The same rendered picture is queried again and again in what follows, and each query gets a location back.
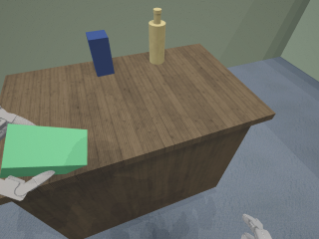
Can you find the robot right hand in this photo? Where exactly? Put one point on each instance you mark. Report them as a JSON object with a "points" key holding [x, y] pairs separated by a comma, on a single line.
{"points": [[256, 227]]}

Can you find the table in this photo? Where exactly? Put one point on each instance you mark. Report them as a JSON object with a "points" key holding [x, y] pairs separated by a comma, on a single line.
{"points": [[156, 134]]}

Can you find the sponge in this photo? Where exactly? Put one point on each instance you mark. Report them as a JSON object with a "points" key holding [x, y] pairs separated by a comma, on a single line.
{"points": [[33, 149]]}

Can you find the robot left hand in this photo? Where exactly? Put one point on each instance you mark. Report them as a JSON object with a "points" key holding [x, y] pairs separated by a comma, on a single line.
{"points": [[14, 187]]}

